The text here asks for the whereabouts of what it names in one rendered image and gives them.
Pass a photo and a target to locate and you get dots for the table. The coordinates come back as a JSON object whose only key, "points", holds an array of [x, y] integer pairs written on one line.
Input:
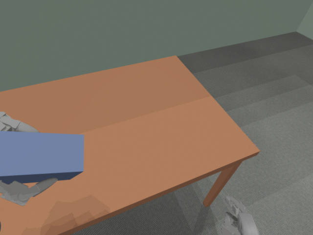
{"points": [[149, 129]]}

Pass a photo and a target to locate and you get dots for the robot left hand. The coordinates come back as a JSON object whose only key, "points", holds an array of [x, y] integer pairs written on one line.
{"points": [[17, 192]]}

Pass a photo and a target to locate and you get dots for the sponge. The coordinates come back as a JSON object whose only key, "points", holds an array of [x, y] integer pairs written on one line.
{"points": [[29, 157]]}

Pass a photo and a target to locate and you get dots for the robot right hand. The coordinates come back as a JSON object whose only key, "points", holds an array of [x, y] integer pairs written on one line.
{"points": [[243, 225]]}

